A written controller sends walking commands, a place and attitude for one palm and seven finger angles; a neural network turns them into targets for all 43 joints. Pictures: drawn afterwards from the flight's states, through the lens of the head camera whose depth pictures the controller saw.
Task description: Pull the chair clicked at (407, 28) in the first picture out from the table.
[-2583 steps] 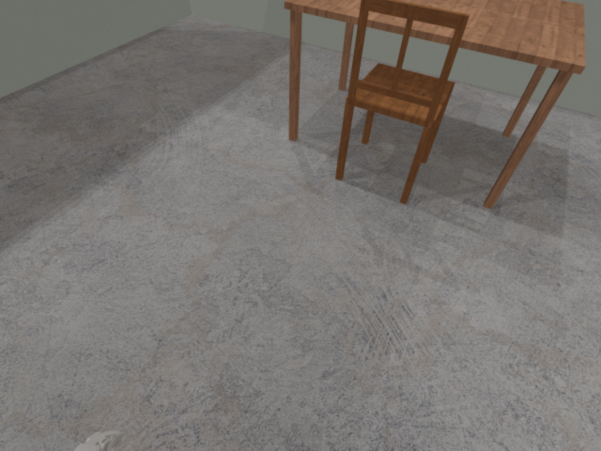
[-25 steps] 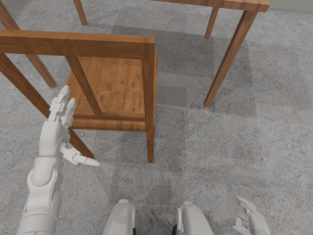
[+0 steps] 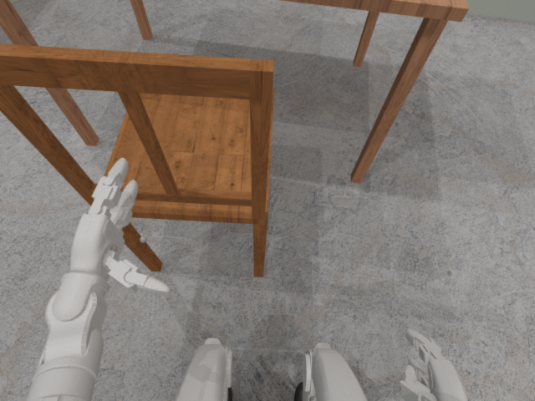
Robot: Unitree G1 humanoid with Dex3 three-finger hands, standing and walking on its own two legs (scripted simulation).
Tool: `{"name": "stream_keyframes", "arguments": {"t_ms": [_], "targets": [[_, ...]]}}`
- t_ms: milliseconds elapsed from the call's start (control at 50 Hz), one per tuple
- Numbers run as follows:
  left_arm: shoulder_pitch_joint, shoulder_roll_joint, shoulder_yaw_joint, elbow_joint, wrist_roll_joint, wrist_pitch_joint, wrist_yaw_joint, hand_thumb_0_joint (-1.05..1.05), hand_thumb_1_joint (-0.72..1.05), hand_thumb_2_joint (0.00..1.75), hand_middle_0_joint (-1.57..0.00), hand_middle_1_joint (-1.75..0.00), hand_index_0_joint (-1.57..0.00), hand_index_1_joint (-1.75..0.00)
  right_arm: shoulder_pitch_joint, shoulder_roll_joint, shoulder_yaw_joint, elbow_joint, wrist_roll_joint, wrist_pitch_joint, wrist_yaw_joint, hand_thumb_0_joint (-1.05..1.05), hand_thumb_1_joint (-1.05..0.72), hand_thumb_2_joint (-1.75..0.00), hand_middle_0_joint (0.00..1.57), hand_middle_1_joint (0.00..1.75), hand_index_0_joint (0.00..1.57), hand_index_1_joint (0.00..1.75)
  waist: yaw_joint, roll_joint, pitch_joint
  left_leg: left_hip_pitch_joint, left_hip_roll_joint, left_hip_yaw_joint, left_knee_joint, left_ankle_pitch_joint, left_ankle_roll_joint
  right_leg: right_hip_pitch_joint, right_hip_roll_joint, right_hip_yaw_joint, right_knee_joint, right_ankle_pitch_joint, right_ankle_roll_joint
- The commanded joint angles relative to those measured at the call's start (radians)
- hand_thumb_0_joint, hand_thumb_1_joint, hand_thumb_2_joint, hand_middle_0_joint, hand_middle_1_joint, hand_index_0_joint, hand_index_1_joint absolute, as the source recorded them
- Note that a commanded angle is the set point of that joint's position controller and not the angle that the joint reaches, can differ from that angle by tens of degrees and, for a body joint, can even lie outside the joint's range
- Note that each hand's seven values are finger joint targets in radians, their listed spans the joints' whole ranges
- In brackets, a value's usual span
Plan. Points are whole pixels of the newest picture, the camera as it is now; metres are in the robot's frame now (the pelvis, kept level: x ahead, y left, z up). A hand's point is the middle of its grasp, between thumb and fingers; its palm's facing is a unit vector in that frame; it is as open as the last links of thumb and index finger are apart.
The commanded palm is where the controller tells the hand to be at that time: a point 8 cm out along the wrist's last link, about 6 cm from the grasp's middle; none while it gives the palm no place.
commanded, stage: aim the fingers beside a spindle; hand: left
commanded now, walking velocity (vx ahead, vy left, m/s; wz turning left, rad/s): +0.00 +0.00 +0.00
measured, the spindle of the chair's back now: (154, 150) +0.49 +0.20 +0.02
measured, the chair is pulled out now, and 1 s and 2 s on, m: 0.28 0.28 0.28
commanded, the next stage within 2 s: none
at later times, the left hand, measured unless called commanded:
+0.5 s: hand (160, 237) +0.34 +0.16 +0.03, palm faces -0.09 -1.00 -0.04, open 16.9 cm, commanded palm +0.32 +0.23 +0.03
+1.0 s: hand (145, 234) +0.34 +0.18 +0.03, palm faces -0.02 -1.00 -0.07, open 16.9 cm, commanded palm +0.31 +0.24 +0.03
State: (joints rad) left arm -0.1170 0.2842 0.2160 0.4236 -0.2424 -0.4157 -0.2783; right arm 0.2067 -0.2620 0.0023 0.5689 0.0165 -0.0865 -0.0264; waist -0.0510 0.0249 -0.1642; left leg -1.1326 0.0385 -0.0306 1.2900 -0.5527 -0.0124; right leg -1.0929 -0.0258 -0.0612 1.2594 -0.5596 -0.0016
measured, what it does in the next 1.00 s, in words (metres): stands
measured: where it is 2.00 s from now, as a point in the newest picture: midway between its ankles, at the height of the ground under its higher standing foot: outside the picture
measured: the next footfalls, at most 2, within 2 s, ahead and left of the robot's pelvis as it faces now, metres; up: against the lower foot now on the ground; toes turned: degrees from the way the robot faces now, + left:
none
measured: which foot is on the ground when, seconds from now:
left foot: down 0.00-1.00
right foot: down 0.00-1.00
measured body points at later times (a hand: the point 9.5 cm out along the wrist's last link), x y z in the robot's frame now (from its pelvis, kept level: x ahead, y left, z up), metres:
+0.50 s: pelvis +0.00 +0.01 +0.00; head +0.12 +0.02 +0.44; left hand +0.34 +0.21 +0.03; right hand +0.15 -0.25 -0.10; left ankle +0.03 +0.12 -0.62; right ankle +0.02 -0.12 -0.62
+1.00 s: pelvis +0.00 +0.00 +0.00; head +0.12 +0.01 +0.44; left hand +0.34 +0.24 +0.03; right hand +0.16 -0.26 -0.10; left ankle +0.03 +0.12 -0.62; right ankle +0.02 -0.12 -0.62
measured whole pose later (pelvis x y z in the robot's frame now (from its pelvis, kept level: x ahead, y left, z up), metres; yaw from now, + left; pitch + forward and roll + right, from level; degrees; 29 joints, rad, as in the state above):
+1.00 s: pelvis +0.00 +0.00 +0.00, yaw +0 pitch +22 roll -1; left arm -0.08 0.27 0.22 0.36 -0.21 -0.44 -0.22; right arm 0.20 -0.25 0.00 0.56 0.01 -0.07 -0.02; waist -0.06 0.01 -0.16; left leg -1.11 0.04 -0.02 1.28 -0.56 -0.02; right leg -1.08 -0.02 -0.05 1.26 -0.56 -0.01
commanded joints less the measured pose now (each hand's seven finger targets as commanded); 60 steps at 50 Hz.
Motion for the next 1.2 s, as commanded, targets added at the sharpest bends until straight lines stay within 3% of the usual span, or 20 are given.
{"name": "stream_keyframes", "arguments": {"t_ms": [0,60,140,200,260,320,420,460,520,560,600,660,720,800,860,960,1020,1080,1120,1180], "targets": [[-0.175,0.125,0.021,-0.366,-0.007,-0.099,0.007,0.0,-0.5,0.3,-0.06,-0.08,-0.06,-0.08,0.034,-0.143,-0.071,-0.127,0.002,-0.053,-0.014,0.0,-0.9,-0.9,0.2,0.3,0.2,0.3,0.0,0.087,-0.449,0.393,-0.02,-0.013,-0.171,0.379,0.03,0.206,0.02,0.022,-0.171,0.317,-0.025],[-0.191,0.182,0.095,-0.33,0.021,-0.107,0.08,0.0,-0.5,0.3,-0.06,-0.08,-0.06,-0.08,0.032,-0.137,-0.063,-0.108,-0.008,-0.045,-0.012,0.0,-0.9,-0.9,0.2,0.3,0.2,0.3,0.0,0.047,-0.397,0.347,-0.02,-0.019,-0.173,0.347,0.027,0.185,0.023,0.014,-0.159,0.281,-0.022],[-0.184,0.176,0.117,-0.178,0.047,-0.087,0.114,0.0,-0.5,0.3,-0.06,-0.08,-0.06,-0.08,0.019,-0.133,-0.053,-0.11,-0.01,-0.021,-0.005,0.0,-0.9,-0.9,0.2,0.3,0.2,0.3,-0.001,0.005,-0.312,0.238,-0.031,-0.005,-0.177,0.23,0.028,0.177,0.026,0.016,-0.165,0.204,-0.021],[-0.16,0.147,0.089,-0.135,0.037,-0.065,0.076,0.0,-0.5,0.3,-0.06,-0.08,-0.06,-0.08,0.02,-0.139,-0.053,-0.128,-0.003,-0.011,-0.002,0.0,-0.9,-0.9,0.2,0.3,0.2,0.3,0.004,0.01,-0.326,0.229,-0.033,0.007,-0.179,0.223,0.028,0.202,0.027,0.025,-0.176,0.217,-0.024],[-0.142,0.094,0.018,-0.217,0.012,-0.059,0.02,0.0,-0.5,0.3,-0.06,-0.08,-0.06,-0.08,0.029,-0.144,-0.06,-0.142,0.004,-0.019,-0.001,0.0,-0.9,-0.9,0.2,0.3,0.2,0.3,0.0,0.037,-0.406,0.307,-0.027,0.002,-0.181,0.3,0.028,0.229,0.026,0.023,-0.178,0.281,-0.026],[-0.183,0.052,-0.051,-0.32,-0.002,-0.069,0.006,0.0,-0.5,0.3,-0.06,-0.08,-0.06,-0.08,0.035,-0.141,-0.064,-0.14,0.006,-0.034,-0.007,0.0,-0.9,-0.9,0.2,0.3,0.2,0.3,-0.024,0.054,-0.429,0.375,-0.018,-0.018,-0.178,0.352,0.03,0.198,0.026,0.012,-0.176,0.293,-0.024],[-0.177,0.13,0.03,-0.317,0.034,-0.088,0.091,0.0,-0.5,0.3,-0.06,-0.08,-0.06,-0.08,0.039,-0.144,-0.065,-0.111,-0.006,-0.034,-0.011,0.0,-0.9,-0.9,0.2,0.3,0.2,0.3,-0.014,0.03,-0.362,0.342,-0.017,-0.026,-0.179,0.332,0.026,0.154,0.025,0.004,-0.162,0.259,-0.023],[-0.17,0.129,0.05,-0.266,0.053,-0.092,0.123,0.0,-0.5,0.3,-0.06,-0.08,-0.06,-0.08,0.029,-0.135,-0.061,-0.107,-0.01,-0.026,-0.005,0.0,-0.9,-0.9,0.2,0.3,0.2,0.3,-0.006,0.035,-0.33,0.315,-0.022,-0.022,-0.182,0.301,0.022,0.14,0.023,0.004,-0.156,0.235,-0.024],[-0.135,0.15,0.079,-0.245,0.067,-0.094,0.14,0.0,-0.5,0.3,-0.06,-0.08,-0.06,-0.08,0.023,-0.134,-0.06,-0.123,-0.014,-0.014,0.003,0.0,-0.9,-0.9,0.2,0.3,0.2,0.3,0.015,0.036,-0.351,0.293,-0.027,-0.01,-0.183,0.302,0.023,0.179,0.025,0.01,-0.152,0.25,-0.029],[-0.129,0.144,0.072,-0.25,0.06,-0.09,0.124,0.0,-0.5,0.3,-0.06,-0.08,-0.06,-0.08,0.02,-0.133,-0.059,-0.135,-0.01,-0.005,0.007,0.0,-0.9,-0.9,0.2,0.3,0.2,0.3,0.018,0.042,-0.368,0.298,-0.029,-0.001,-0.185,0.308,0.022,0.211,0.024,0.017,-0.159,0.276,-0.028],[-0.135,0.102,0.023,-0.262,0.047,-0.082,0.097,0.0,-0.5,0.3,-0.06,-0.08,-0.06,-0.08,0.018,-0.132,-0.058,-0.144,-0.006,-0.005,0.007,0.0,-0.9,-0.9,0.2,0.3,0.2,0.3,0.003,0.027,-0.382,0.294,-0.03,0.007,-0.179,0.299,0.027,0.235,0.025,0.025,-0.173,0.286,-0.024],[-0.142,0.094,0.006,-0.287,0.025,-0.076,0.065,0.0,-0.5,0.3,-0.06,-0.08,-0.06,-0.08,0.028,-0.135,-0.061,-0.139,-0.001,-0.012,0.0,0.0,-0.9,-0.9,0.2,0.3,0.2,0.3,-0.007,0.023,-0.404,0.308,-0.028,0.005,-0.173,0.319,0.031,0.252,0.025,0.027,-0.18,0.312,-0.022],[-0.18,0.091,-0.002,-0.265,0.02,-0.074,0.053,0.0,-0.5,0.3,-0.06,-0.08,-0.06,-0.08,0.033,-0.14,-0.061,-0.122,0.0,-0.02,-0.011,0.0,-0.9,-0.9,0.2,0.3,0.2,0.3,-0.031,-0.017,-0.372,0.283,-0.026,-0.001,-0.159,0.3,0.037,0.225,0.027,0.026,-0.181,0.299,-0.018],[-0.17,0.118,0.036,-0.278,0.018,-0.086,0.062,0.0,-0.5,0.3,-0.06,-0.08,-0.06,-0.08,0.024,-0.135,-0.061,-0.118,-0.002,-0.024,-0.011,0.0,-0.9,-0.9,0.2,0.3,0.2,0.3,-0.01,0.004,-0.376,0.269,-0.031,0.005,-0.16,0.292,0.034,0.24,0.021,0.032,-0.178,0.297,-0.018],[-0.11,0.179,0.11,-0.262,0.02,-0.09,0.071,0.0,-0.5,0.3,-0.06,-0.08,-0.06,-0.08,0.022,-0.132,-0.061,-0.122,-0.004,-0.018,-0.01,0.0,-0.9,-0.9,0.2,0.3,0.2,0.3,0.011,-0.009,-0.391,0.254,-0.033,0.016,-0.159,0.317,0.035,0.287,0.022,0.043,-0.175,0.338,-0.018],[-0.1,0.154,0.085,-0.296,0.012,-0.093,0.052,0.0,-0.5,0.3,-0.06,-0.08,-0.06,-0.08,0.016,-0.126,-0.059,-0.133,-0.003,-0.021,-0.004,0.0,-0.9,-0.9,0.2,0.3,0.2,0.3,0.015,0.062,-0.393,0.283,-0.033,0.018,-0.167,0.331,0.032,0.285,0.022,0.042,-0.177,0.345,-0.022],[-0.07,0.11,0.036,-0.3,-0.002,-0.084,0.029,0.0,-0.5,0.3,-0.06,-0.08,-0.06,-0.08,0.024,-0.131,-0.062,-0.135,0.002,-0.028,-0.006,0.0,-0.9,-0.9,0.2,0.3,0.2,0.3,-0.008,0.022,-0.39,0.296,-0.029,0.011,-0.166,0.353,0.036,0.28,0.026,0.034,-0.183,0.364,-0.019],[-0.106,0.092,0.01,-0.27,-0.004,-0.073,0.016,0.0,-0.5,0.3,-0.06,-0.08,-0.06,-0.08,0.023,-0.138,-0.062,-0.121,0.004,-0.033,-0.009,0.0,-0.9,-0.9,0.2,0.3,0.2,0.3,-0.029,0.008,-0.336,0.269,-0.029,0.008,-0.161,0.285,0.036,0.232,0.025,0.032,-0.196,0.298,-0.015],[-0.147,0.125,0.042,-0.233,0.0,-0.075,0.023,0.0,-0.5,0.3,-0.06,-0.08,-0.06,-0.08,0.025,-0.145,-0.062,-0.107,0.002,-0.036,-0.016,0.0,-0.9,-0.9,0.2,0.3,0.2,0.3,-0.035,-0.022,-0.296,0.223,-0.029,0.005,-0.152,0.234,0.039,0.208,0.027,0.035,-0.198,0.239,-0.015],[-0.215,0.156,0.076,-0.206,0.01,-0.09,0.031,0.0,-0.5,0.3,-0.06,-0.08,-0.06,-0.08,0.019,-0.144,-0.057,-0.106,-0.001,-0.036,-0.02,0.0,-0.9,-0.9,0.2,0.3,0.2,0.3,-0.023,-0.006,-0.305,0.202,-0.033,0.006,-0.149,0.197,0.037,0.193,0.025,0.039,-0.189,0.19,-0.018]]}}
